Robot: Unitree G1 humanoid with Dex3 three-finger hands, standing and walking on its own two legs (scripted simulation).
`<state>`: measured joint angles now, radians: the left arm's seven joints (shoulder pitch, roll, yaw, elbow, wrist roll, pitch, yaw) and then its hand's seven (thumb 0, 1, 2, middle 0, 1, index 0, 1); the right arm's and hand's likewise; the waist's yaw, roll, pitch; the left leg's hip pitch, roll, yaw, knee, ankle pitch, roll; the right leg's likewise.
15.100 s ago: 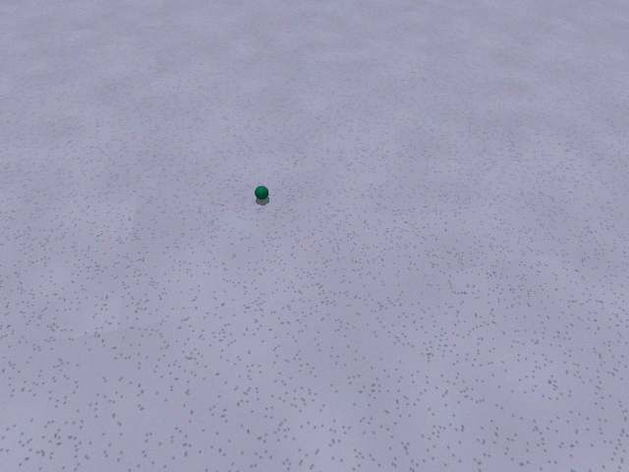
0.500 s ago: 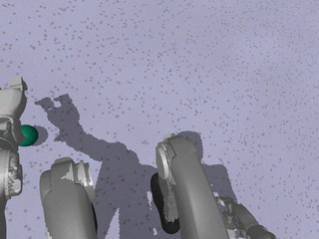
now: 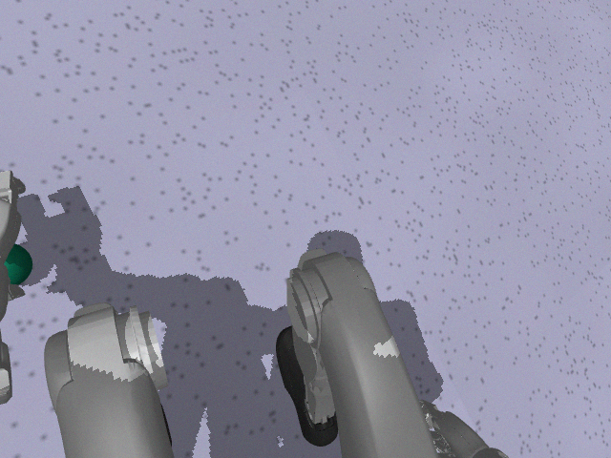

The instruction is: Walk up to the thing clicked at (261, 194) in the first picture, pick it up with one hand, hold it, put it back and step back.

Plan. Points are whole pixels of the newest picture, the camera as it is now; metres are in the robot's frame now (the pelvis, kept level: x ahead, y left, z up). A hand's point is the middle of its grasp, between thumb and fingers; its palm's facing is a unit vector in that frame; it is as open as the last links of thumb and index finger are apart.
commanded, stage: rest palm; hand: left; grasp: from above
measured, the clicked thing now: (3, 265) +0.40 +0.29 -0.26
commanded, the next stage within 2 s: close in 0.96 s
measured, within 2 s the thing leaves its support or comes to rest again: neither
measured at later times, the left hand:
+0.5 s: hand out of the picture +0.40 +0.29 -0.23, palm faces -0.45 -0.16 -0.88, open 14.1 cm
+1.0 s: hand out of the picture +0.40 +0.31 -0.25, palm faces -0.46 -0.18 -0.87, open 14.0 cm
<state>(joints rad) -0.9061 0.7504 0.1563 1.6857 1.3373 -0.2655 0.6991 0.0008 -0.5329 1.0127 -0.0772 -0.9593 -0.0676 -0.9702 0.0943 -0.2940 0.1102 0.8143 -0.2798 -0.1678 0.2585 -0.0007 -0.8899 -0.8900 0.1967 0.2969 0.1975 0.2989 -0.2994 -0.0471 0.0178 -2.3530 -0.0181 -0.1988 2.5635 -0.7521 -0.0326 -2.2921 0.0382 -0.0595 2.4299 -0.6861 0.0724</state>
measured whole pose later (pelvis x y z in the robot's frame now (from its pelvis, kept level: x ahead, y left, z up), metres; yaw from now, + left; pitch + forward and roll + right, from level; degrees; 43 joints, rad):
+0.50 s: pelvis +0.00 +0.01 +0.00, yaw -2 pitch +27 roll -13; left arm -0.90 0.81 0.14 1.73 1.32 -0.30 0.69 0.00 -0.49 0.96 -0.07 -1.00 -0.08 -0.99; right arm 0.09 -0.30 0.17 0.83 -0.31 -0.22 0.32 0.00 -0.89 -0.89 0.20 0.30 0.20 0.30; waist -0.31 -0.07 0.08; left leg -2.34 -0.02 -0.23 2.60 -0.75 -0.02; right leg -2.25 0.04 -0.09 2.43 -0.68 0.08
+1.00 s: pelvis -0.01 +0.01 +0.00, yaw -3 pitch +26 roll -14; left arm -0.93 0.87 0.18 1.79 1.25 -0.20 0.69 0.00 -0.47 0.93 -0.07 -1.02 -0.09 -1.00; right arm 0.06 -0.34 0.18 0.80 -0.30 -0.30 0.37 0.00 -0.90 -0.90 0.19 0.30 0.19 0.30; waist -0.34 -0.09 0.12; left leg -2.35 -0.02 -0.24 2.61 -0.74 0.00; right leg -2.24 0.05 -0.10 2.42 -0.67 0.08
